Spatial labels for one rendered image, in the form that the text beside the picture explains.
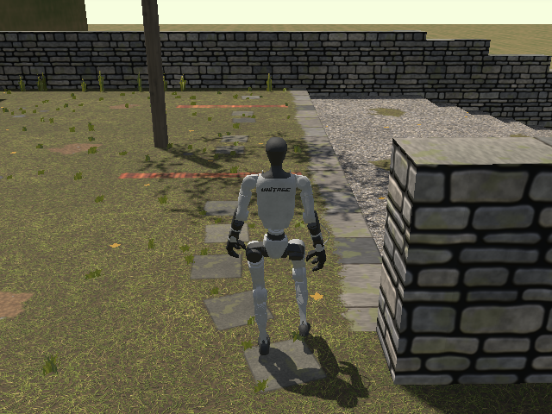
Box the left robot forearm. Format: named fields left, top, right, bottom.
left=228, top=208, right=244, bottom=242

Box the robot foot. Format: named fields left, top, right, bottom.
left=298, top=321, right=311, bottom=336
left=258, top=334, right=270, bottom=355

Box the left robot foot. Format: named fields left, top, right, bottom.
left=258, top=334, right=270, bottom=355

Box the left robot upper arm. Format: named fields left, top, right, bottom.
left=235, top=174, right=259, bottom=222

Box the right robot upper arm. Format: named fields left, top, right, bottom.
left=294, top=174, right=316, bottom=223

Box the right robot foot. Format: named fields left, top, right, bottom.
left=298, top=321, right=311, bottom=336

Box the right robot forearm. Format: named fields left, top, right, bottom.
left=307, top=210, right=325, bottom=252

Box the left robot hand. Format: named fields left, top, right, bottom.
left=226, top=239, right=246, bottom=258

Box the right robot hand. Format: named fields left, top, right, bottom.
left=306, top=250, right=326, bottom=272

